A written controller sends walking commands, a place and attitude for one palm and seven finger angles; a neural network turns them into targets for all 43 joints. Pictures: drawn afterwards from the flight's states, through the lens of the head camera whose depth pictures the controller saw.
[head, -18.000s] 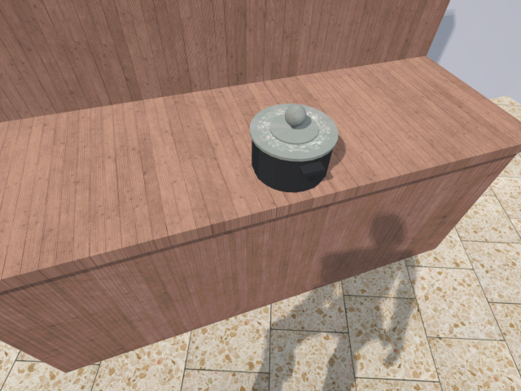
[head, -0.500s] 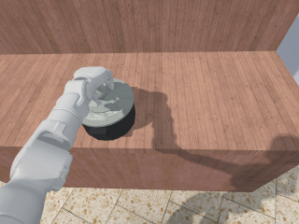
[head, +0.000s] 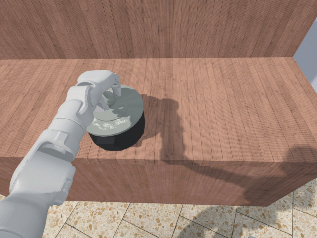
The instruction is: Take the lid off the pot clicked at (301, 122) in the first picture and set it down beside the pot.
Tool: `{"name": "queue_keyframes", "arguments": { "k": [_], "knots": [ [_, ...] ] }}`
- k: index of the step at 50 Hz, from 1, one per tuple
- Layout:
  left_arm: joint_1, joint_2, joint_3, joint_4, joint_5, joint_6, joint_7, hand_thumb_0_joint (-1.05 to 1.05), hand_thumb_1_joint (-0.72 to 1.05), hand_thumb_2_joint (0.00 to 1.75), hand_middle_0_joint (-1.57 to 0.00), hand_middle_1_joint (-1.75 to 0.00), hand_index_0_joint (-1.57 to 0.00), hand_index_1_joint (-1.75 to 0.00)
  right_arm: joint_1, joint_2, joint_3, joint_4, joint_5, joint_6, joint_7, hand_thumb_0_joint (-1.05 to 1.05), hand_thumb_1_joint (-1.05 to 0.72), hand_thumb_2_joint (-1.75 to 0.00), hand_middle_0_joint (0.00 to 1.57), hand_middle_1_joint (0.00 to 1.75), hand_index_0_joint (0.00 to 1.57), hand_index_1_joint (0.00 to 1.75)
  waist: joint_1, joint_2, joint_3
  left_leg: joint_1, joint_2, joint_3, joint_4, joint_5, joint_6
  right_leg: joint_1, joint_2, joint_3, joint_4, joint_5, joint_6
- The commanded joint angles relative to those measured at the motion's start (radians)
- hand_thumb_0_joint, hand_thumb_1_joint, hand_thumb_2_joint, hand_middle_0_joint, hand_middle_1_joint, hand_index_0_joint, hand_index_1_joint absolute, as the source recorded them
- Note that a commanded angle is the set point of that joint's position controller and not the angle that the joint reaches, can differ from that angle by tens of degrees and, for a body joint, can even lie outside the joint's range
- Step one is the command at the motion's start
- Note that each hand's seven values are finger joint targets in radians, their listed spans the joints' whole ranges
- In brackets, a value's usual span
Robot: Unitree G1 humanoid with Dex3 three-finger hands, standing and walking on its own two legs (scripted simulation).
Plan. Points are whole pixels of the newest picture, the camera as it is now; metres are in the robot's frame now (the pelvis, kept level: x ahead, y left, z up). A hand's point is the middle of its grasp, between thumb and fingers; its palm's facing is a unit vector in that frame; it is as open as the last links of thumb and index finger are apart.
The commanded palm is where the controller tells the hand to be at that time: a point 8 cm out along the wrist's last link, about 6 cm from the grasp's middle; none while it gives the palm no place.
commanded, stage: close the fingers and squeeze the knob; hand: left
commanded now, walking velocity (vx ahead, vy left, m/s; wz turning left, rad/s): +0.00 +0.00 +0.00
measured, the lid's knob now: (107, 99) +0.49 +0.14 +0.06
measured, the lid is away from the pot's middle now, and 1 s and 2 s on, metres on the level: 0.00 0.00 0.01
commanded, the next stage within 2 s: lift the lid straight up in 0.46 s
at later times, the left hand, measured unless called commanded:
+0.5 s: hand (101, 99) +0.47 +0.14 +0.09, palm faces -0.35 -0.02 -0.94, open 7.8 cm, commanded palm +0.46 +0.14 +0.14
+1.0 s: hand (100, 93) +0.47 +0.14 +0.11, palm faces -0.32 -0.01 -0.95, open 7.7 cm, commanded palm +0.47 +0.14 +0.18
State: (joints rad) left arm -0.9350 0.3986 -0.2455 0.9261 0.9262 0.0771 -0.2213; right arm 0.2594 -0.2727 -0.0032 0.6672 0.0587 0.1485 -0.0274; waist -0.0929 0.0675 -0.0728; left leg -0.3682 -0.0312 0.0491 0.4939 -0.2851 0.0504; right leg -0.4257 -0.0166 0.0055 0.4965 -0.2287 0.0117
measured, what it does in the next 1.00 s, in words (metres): stands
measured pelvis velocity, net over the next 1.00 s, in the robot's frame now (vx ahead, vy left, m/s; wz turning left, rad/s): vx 0.00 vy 0.00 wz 0.01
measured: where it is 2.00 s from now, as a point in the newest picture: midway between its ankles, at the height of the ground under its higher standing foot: outside the picture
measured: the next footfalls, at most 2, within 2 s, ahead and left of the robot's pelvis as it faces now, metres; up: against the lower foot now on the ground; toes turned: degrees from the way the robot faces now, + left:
none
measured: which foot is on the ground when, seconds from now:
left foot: down 0.00-1.00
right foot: down 0.00-1.00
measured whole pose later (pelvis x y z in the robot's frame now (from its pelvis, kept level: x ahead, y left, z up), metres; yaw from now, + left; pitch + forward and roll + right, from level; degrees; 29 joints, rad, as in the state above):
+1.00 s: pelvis +0.00 +0.00 +0.00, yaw +0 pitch +8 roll +0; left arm -0.98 0.40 -0.26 0.93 0.91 0.11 -0.25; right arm 0.27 -0.27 0.00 0.69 0.06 0.12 -0.04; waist -0.10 0.08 -0.06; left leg -0.34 -0.04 0.04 0.47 -0.27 0.05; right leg -0.40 -0.02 0.00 0.48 -0.22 0.01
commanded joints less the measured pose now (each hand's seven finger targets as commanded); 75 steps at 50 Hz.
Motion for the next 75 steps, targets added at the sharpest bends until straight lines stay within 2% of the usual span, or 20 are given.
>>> {"name": "queue_keyframes", "arguments": {
  "k": [1, 7, 10, 12, 15, 17, 21, 26, 27, 32, 39, 44, 45, 49, 52, 55, 61, 65, 72, 75],
  "knots": [
    [-0.436, 0.224, 0.082, -0.127, 0.008, 0.008, 0.04, 0.0, 0.39, 0.87, -0.7, -1.01, -0.72, -1.01, 0.011, -0.127, -0.036, -0.094, -0.002, -0.021, -0.003, 0.0, -0.9, -0.9, 0.2, 0.3, 0.2, 0.3, 0.005, -0.108, -0.371, 0.167, 0.017, -0.04, -0.013, 0.397, 0.017, 0.172, 0.023, -0.037, -0.013, 0.365, -0.044],
    [-0.489, 0.184, 0.043, -0.161, 0.016, 0.019, 0.044, 0.0, 0.46, 0.89, -0.72, -1.01, -0.73, -1.02, 0.005, -0.119, -0.039, -0.091, 0.0, -0.022, -0.003, 0.0, -0.9, -0.9, 0.2, 0.3, 0.2, 0.3, -0.004, -0.062, -0.376, 0.198, 0.019, -0.047, -0.009, 0.407, 0.017, 0.141, 0.022, -0.04, -0.013, 0.349, -0.047],
    [-0.483, 0.269, 0.113, -0.14, 0.017, 0.021, 0.049, 0.0, 0.49, 0.91, -0.73, -1.02, -0.74, -1.02, 0.011, -0.13, -0.036, -0.089, 0.001, -0.022, -0.008, 0.0, -0.9, -0.9, 0.2, 0.3, 0.2, 0.3, 0.008, -0.088, -0.376, 0.161, 0.018, -0.044, -0.016, 0.365, 0.016, 0.171, 0.021, -0.034, -0.012, 0.342, -0.05],
    [-0.493, 0.191, 0.051, -0.132, 0.015, 0.026, 0.046, 0.0, 0.51, 0.91, -0.73, -1.02, -0.75, -1.03, 0.009, -0.12, -0.035, -0.09, 0.0, -0.025, -0.009, 0.0, -0.9, -0.9, 0.2, 0.3, 0.2, 0.3, -0.005, -0.079, -0.373, 0.18, 0.016, -0.043, -0.012, 0.386, 0.018, 0.15, 0.022, -0.039, -0.012, 0.348, -0.048],
    [-0.513, 0.214, 0.069, -0.152, 0.015, 0.022, 0.042, 0.0, 0.54, 0.93, -0.75, -1.03, -0.76, -1.03, 0.014, -0.126, -0.038, -0.09, -0.002, -0.024, -0.008, 0.0, -0.9, -0.9, 0.2, 0.3, 0.2, 0.3, -0.003, -0.084, -0.384, 0.18, 0.016, -0.047, -0.009, 0.39, 0.017, 0.152, 0.021, -0.037, -0.011, 0.348, -0.049],
    [-0.533, 0.164, 0.02, -0.109, 0.02, 0.032, 0.039, 0.0, 0.56, 0.94, -0.76, -1.03, -0.77, -1.04, 0.018, -0.125, -0.034, -0.08, 0.003, -0.021, -0.01, 0.0, -0.9, -0.9, 0.2, 0.3, 0.2, 0.3, -0.021, -0.073, -0.347, 0.174, 0.019, -0.047, -0.014, 0.348, 0.014, 0.107, 0.025, -0.043, -0.014, 0.304, -0.048],
    [-0.515, 0.24, 0.084, -0.073, 0.016, 0.032, 0.039, 0.0, 0.6, 0.95, -0.78, -1.04, -0.79, -1.05, 0.035, -0.134, -0.033, -0.077, 0.0, -0.028, -0.018, 0.0, -0.9, -0.9, 0.2, 0.3, 0.2, 0.3, -0.013, -0.115, -0.359, 0.142, 0.014, -0.041, -0.021, 0.31, 0.019, 0.148, 0.024, -0.034, -0.016, 0.303, -0.047],
    [-0.549, 0.171, 0.03, -0.151, 0.012, 0.013, 0.023, 0.0, 0.63, 0.97, -0.8, -1.05, -0.81, -1.07, 0.035, -0.122, -0.041, -0.084, -0.004, -0.033, -0.014, 0.0, -0.9, -0.9, 0.2, 0.3, 0.2, 0.3, -0.018, -0.055, -0.41, 0.204, 0.015, -0.045, -0.004, 0.394, 0.02, 0.144, 0.023, -0.034, -0.012, 0.348, -0.048],
    [-0.513, 0.215, 0.071, -0.119, 0.014, 0.012, 0.026, 0.0, 0.64, 0.97, -0.8, -1.05, -0.81, -1.07, 0.04, -0.126, -0.039, -0.082, -0.003, -0.033, -0.014, 0.0, -0.9, -0.9, 0.2, 0.3, 0.2, 0.3, -0.009, -0.074, -0.4, 0.192, 0.016, -0.05, -0.003, 0.397, 0.019, 0.149, 0.024, -0.035, -0.011, 0.349, -0.049],
    [-0.586, 0.21, 0.052, -0.135, 0.006, 0.017, 0.03, 0.0, 0.64, 0.97, -0.81, -1.05, -0.82, -1.07, 0.04, -0.128, -0.038, -0.076, 0.002, -0.034, -0.021, 0.0, -0.9, -0.9, 0.2, 0.3, 0.2, 0.3, -0.024, -0.077, -0.368, 0.177, 0.015, -0.046, -0.022, 0.316, 0.022, 0.136, 0.026, -0.036, -0.028, 0.304, -0.048],
    [-0.62, 0.27, 0.101, -0.217, 0.006, 0.009, 0.04, 0.0, 0.65, 0.97, -0.81, -1.05, -0.82, -1.07, 0.039, -0.121, -0.038, -0.076, -0.001, -0.054, -0.023, 0.0, -0.9, -0.9, 0.2, 0.3, 0.2, 0.3, -0.007, -0.047, -0.435, 0.234, 0.016, -0.062, -0.023, 0.408, 0.021, 0.186, 0.022, -0.033, -0.024, 0.37, -0.05],
    [-0.603, 0.22, 0.06, -0.163, 0.002, 0.035, 0.035, 0.0, 0.65, 0.97, -0.81, -1.05, -0.82, -1.07, 0.03, -0.125, -0.037, -0.065, 0.002, -0.055, -0.018, 0.0, -0.9, -0.9, 0.2, 0.3, 0.2, 0.3, -0.017, -0.089, -0.368, 0.203, 0.016, -0.053, -0.035, 0.356, 0.022, 0.164, 0.024, -0.039, -0.037, 0.348, -0.046],
    [-0.618, 0.258, 0.091, -0.198, -0.002, 0.032, 0.033, 0.0, 0.65, 0.97, -0.81, -1.05, -0.82, -1.07, 0.032, -0.13, -0.038, -0.066, 0.002, -0.056, -0.018, 0.0, -0.9, -0.9, 0.2, 0.3, 0.2, 0.3, -0.009, -0.097, -0.39, 0.203, 0.014, -0.053, -0.037, 0.366, 0.024, 0.192, 0.02, -0.034, -0.036, 0.365, -0.048],
    [-0.636, 0.224, 0.058, -0.205, 0.001, 0.044, 0.016, 0.0, 0.65, 0.97, -0.81, -1.05, -0.82, -1.07, 0.014, -0.121, -0.034, -0.074, 0.001, -0.062, -0.017, 0.0, -0.9, -0.9, 0.2, 0.3, 0.2, 0.3, -0.013, -0.069, -0.398, 0.231, 0.012, -0.056, -0.034, 0.391, 0.023, 0.185, 0.018, -0.036, -0.033, 0.38, -0.045],
    [-0.661, 0.286, 0.098, -0.236, 0.003, 0.042, 0.006, 0.0, 0.65, 0.97, -0.81, -1.05, -0.82, -1.07, 0.012, -0.126, -0.031, -0.079, 0.001, -0.062, -0.017, 0.0, -0.9, -0.9, 0.2, 0.3, 0.2, 0.3, -0.004, -0.078, -0.421, 0.23, 0.011, -0.061, -0.041, 0.391, 0.024, 0.215, 0.017, -0.033, -0.031, 0.385, -0.046],
    [-0.69, 0.194, 0.026, -0.265, -0.007, 0.039, -0.012, 0.0, 0.65, 0.97, -0.81, -1.05, -0.82, -1.07, 0.006, -0.117, -0.034, -0.083, 0.003, -0.068, -0.015, 0.0, -0.9, -0.9, 0.2, 0.3, 0.2, 0.3, -0.02, -0.058, -0.418, 0.269, 0.012, -0.063, -0.031, 0.428, 0.023, 0.174, 0.015, -0.039, -0.034, 0.381, -0.045],
    [-0.672, 0.277, 0.089, -0.21, -0.009, 0.059, -0.026, 0.0, 0.65, 0.97, -0.81, -1.05, -0.82, -1.07, -0.001, -0.128, -0.024, -0.083, 0.003, -0.062, -0.015, 0.0, -0.9, -0.9, 0.2, 0.3, 0.2, 0.3, -0.006, -0.109, -0.388, 0.221, 0.006, -0.061, -0.05, 0.372, 0.022, 0.214, 0.015, -0.036, -0.038, 0.376, -0.044],
    [-0.715, 0.24, 0.053, -0.25, 0.0, 0.061, -0.034, 0.0, 0.65, 0.97, -0.81, -1.05, -0.82, -1.07, -0.013, -0.121, -0.024, -0.092, 0.004, -0.07, -0.017, 0.0, -0.9, -0.9, 0.2, 0.3, 0.2, 0.3, -0.008, -0.087, -0.4, 0.241, 0.005, -0.066, -0.048, 0.385, 0.021, 0.206, 0.01, -0.037, -0.039, 0.372, -0.047],
    [-0.719, 0.298, 0.095, -0.238, -0.001, 0.072, -0.057, 0.0, 0.65, 0.97, -0.81, -1.05, -0.82, -1.07, -0.022, -0.122, -0.018, -0.105, 0.002, -0.075, -0.022, 0.0, -0.9, -0.9, 0.2, 0.3, 0.2, 0.3, 0.003, -0.085, -0.412, 0.236, -0.003, -0.062, -0.059, 0.359, 0.025, 0.246, 0.007, -0.031, -0.046, 0.378, -0.046],
    [-0.757, 0.246, 0.048, -0.315, -0.003, 0.058, -0.073, 0.0, 0.65, 0.97, -0.81, -1.05, -0.82, -1.07, -0.024, -0.116, -0.024, -0.115, 0.001, -0.086, -0.017, 0.0, -0.9, -0.9, 0.2, 0.3, 0.2, 0.3, -0.006, -0.046, -0.438, 0.294, 0.001, -0.074, -0.043, 0.441, 0.024, 0.219, 0.007, -0.032, -0.047, 0.398, -0.046]
  ]
}}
